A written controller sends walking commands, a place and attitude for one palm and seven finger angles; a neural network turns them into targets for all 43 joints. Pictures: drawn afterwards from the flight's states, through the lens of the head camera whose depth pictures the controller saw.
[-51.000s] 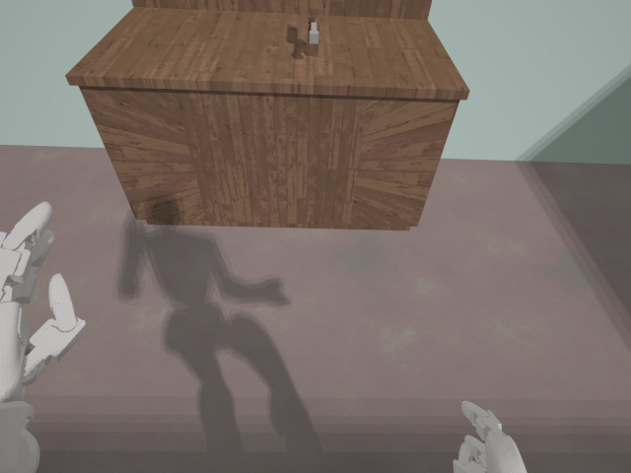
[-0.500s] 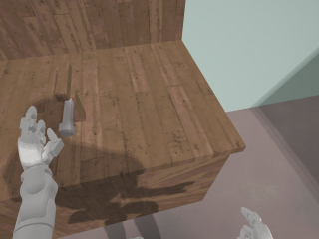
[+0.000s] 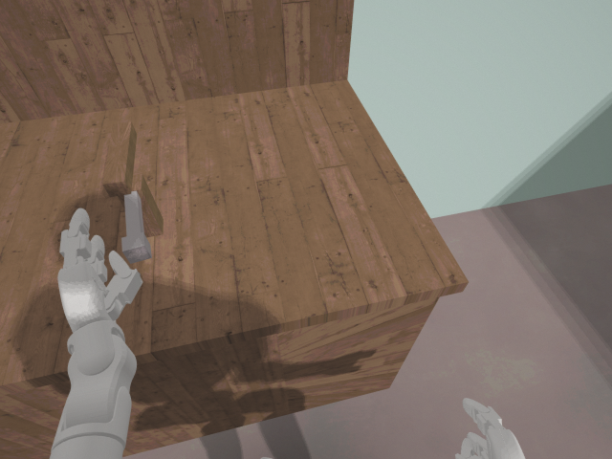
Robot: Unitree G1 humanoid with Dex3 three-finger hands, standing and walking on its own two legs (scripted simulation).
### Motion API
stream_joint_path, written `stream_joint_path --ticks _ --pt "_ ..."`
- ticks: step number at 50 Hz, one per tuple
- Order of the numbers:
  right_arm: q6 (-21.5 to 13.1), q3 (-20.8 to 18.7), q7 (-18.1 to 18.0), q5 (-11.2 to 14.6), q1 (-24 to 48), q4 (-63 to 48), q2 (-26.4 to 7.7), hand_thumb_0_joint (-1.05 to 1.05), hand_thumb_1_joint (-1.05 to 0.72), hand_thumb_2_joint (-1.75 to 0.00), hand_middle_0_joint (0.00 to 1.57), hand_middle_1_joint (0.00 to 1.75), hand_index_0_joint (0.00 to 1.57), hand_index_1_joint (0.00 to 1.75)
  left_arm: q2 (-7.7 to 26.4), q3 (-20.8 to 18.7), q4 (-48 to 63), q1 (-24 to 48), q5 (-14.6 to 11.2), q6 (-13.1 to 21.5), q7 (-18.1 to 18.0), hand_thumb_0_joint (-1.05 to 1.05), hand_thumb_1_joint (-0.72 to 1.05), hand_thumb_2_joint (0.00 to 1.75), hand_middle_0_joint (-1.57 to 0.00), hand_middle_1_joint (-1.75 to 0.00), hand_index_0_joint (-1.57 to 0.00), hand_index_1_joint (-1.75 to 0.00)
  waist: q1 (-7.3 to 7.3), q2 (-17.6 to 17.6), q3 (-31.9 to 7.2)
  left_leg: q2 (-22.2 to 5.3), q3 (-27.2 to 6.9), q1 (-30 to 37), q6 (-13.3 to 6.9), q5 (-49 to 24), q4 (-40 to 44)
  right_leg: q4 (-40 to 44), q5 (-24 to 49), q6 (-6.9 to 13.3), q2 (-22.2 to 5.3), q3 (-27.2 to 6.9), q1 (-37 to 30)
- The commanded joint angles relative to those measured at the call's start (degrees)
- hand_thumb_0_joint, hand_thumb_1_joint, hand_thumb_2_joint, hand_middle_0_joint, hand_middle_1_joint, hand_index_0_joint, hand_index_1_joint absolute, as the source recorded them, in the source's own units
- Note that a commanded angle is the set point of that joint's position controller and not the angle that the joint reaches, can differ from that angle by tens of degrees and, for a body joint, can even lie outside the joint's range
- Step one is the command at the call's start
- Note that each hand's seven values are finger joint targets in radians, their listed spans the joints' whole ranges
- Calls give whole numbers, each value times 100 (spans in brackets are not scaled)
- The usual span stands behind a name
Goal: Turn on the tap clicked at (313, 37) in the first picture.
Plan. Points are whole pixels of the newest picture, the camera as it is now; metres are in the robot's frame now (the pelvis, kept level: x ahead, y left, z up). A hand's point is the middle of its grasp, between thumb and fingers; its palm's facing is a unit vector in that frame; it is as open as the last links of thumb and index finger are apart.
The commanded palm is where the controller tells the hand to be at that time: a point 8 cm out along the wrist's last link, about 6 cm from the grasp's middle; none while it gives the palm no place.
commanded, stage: push the lever round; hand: left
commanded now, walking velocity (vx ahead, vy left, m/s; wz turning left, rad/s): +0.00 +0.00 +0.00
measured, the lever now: (136, 248) +0.36 +0.26 +0.08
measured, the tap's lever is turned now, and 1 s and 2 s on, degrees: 7 32 61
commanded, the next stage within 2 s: none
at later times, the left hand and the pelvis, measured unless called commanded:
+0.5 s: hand (163, 268) +0.33 +0.21 +0.07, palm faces +0.61 -0.79 -0.06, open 7.7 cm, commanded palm +0.29 +0.23 +0.07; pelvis +0.00 -0.01 +0.00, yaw +0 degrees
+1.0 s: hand (185, 254) +0.35 +0.19 +0.07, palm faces +0.69 -0.72 -0.07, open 7.8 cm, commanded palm +0.31 +0.21 +0.07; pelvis +0.00 -0.01 +0.00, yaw +0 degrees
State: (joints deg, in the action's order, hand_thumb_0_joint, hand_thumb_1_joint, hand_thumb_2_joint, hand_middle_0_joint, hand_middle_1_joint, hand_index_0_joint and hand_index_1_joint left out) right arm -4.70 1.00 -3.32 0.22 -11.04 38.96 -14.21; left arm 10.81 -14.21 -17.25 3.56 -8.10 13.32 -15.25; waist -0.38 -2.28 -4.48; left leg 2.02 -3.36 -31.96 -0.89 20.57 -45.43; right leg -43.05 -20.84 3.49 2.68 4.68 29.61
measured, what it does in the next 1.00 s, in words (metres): stands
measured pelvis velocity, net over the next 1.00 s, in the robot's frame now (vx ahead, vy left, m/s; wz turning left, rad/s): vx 0.00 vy -0.01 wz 0.00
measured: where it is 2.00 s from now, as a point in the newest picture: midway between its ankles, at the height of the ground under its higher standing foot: outside the picture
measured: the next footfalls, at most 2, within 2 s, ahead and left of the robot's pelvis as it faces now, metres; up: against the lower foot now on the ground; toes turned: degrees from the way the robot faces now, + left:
none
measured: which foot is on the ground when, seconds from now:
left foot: down 0.00-1.00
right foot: down 0.00-1.00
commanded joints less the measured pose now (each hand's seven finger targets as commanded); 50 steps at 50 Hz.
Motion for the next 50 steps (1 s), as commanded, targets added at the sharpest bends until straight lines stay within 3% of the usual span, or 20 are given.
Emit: stream_joint_path --ticks 1,5,7,10,14,15,17,20,21,25,28,30,34,35,36,40,42,45,46,50 --pt "-248 -248 -73 15 433 -792 -706 0 -90 -90 20 30 20 30 773 121 1346 1873 207 369 -243 0 90 90 -15 -15 -15 -15 185 -65 -1263 -60 -135 684 -57 -709 591 723 872 -182 -197 -402 -448" --pt "-185 -275 -67 -20 417 -778 -712 0 -90 -90 20 30 20 30 983 -168 1263 1726 285 309 -492 0 90 90 -15 -15 -15 -15 73 38 -1445 -53 -121 647 -46 -888 565 714 1084 -170 -204 -427 -648" --pt "-156 -275 -28 -30 454 -835 -662 0 -90 -90 20 30 20 30 676 112 1350 1724 329 304 -565 0 90 90 -15 -15 -15 -15 75 42 -1512 -51 -79 705 -47 -995 543 679 1235 -174 -214 -414 -710" --pt "-84 -282 -29 -52 465 -818 -671 0 -90 -90 20 30 20 30 824 -91 1275 1609 376 234 -726 0 90 90 -15 -15 -15 -15 36 117 -1503 -52 -68 640 -64 -1036 532 709 1315 -186 -221 -447 -775" --pt "-44 -285 6 -72 503 -886 -635 0 -90 -90 20 30 20 30 533 175 1457 1623 404 228 -884 0 90 90 -15 -15 -15 -15 50 101 -1537 -54 -37 688 -66 -1140 513 716 1467 -183 -238 -455 -839" --pt "-21 -303 4 -69 489 -850 -647 0 -90 -90 20 30 20 30 667 12 1384 1512 449 202 -945 0 90 90 -15 -15 -15 -15 20 144 -1531 -65 -68 682 -52 -1190 533 703 1483 -173 -230 -440 -865" --pt "-6 -291 17 -71 540 -882 -628 0 -90 -90 20 30 20 30 384 310 1468 1683 462 180 -1003 0 90 90 -15 -15 -15 -15 95 172 -1456 -65 -48 681 -68 -1132 514 725 1449 -190 -249 -444 -795" --pt "49 -303 5 -72 568 -852 -637 0 -90 -90 20 30 20 30 529 136 1364 1576 516 105 -1137 0 90 90 -15 -15 -15 -15 35 132 -1361 -72 -56 620 -66 -1051 563 783 1342 -176 -257 -469 -813" --pt "56 -286 10 -71 598 -866 -610 0 -90 -90 20 30 20 30 313 352 1408 1752 517 94 -1177 0 90 90 -15 -15 -15 -15 112 187 -1338 -62 -39 642 -74 -1010 558 790 1314 -194 -271 -463 -780" --pt "67 -321 2 -89 626 -825 -605 0 -90 -90 20 30 20 30 311 339 1443 1795 638 77 -1392 0 90 90 -15 -15 -15 -15 63 129 -1427 -71 -67 676 -63 -1009 560 785 1239 -169 -269 -474 -788" --pt "77 -313 13 -110 690 -810 -589 0 -90 -90 20 30 20 30 -31 683 1373 2020 695 20 -1544 0 90 90 -15 -15 -15 -15 154 235 -1370 -87 -72 694 -63 -920 540 814 1109 -182 -276 -451 -655" --pt "109 -329 -12 -111 688 -753 -594 0 -90 -90 20 30 20 30 169 460 1245 2071 758 -29 -1684 0 90 90 -15 -15 -15 -15 111 263 -1374 -84 -93 632 -56 -864 570 822 1013 -174 -276 -464 -687" --pt "172 -329 8 -155 731 -782 -546 0 -90 -90 20 30 20 30 -17 578 1239 2239 832 -113 -1887 0 90 90 -15 -15 -15 -15 100 253 -1595 -68 -26 678 -59 -1048 515 803 1284 -177 -305 -489 -827" --pt "203 -351 0 -164 708 -745 -555 0 -90 -90 20 30 20 30 168 344 1153 2119 871 -151 -1961 0 90 90 -15 -15 -15 -15 41 219 -1656 -68 -42 666 -50 -1080 525 786 1297 -174 -299 -489 -864" --pt "233 -326 17 -151 765 -775 -514 0 -90 -90 20 30 20 30 -63 583 1158 2243 868 -185 -1980 0 90 90 -15 -15 -15 -15 117 169 -1563 -72 -23 647 -42 -1047 529 790 1265 -186 -319 -483 -807" --pt "309 -347 7 -181 751 -722 -515 0 -90 -90 20 30 20 30 125 270 943 2273 907 -273 -2168 0 90 90 -15 -15 -15 -15 64 348 -1520 -83 -13 555 -55 -1061 525 851 1346 -193 -325 -517 -897" --pt "326 -338 19 -187 783 -754 -489 0 -90 -90 20 30 20 30 -114 509 978 2540 918 -279 -2202 0 90 90 -15 -15 -15 -15 135 408 -1526 -94 9 579 -63 -1024 509 863 1293 -203 -337 -509 -858" --pt "326 -357 20 -190 795 -689 -482 0 -90 -90 20 30 20 30 -71 426 924 2643 977 -263 -2318 0 90 90 -15 -15 -15 -15 101 184 -1498 -105 -25 589 -43 -983 524 862 1151 -167 -316 -508 -773" --pt "323 -339 38 -202 799 -698 -470 0 -90 -90 20 30 20 30 -328 689 871 2781 984 -268 -2327 0 90 90 -15 -15 -15 -15 188 269 -1514 -99 -20 617 -53 -993 504 841 1168 -185 -327 -488 -730" --pt "332 -368 30 -216 780 -600 -478 0 -90 -90 20 30 20 30 -129 414 578 2962 1039 -301 -2487 0 90 90 -15 -15 -15 -15 142 293 -1501 -103 -44 506 -37 -870 516 865 974 -170 -316 -485 -689"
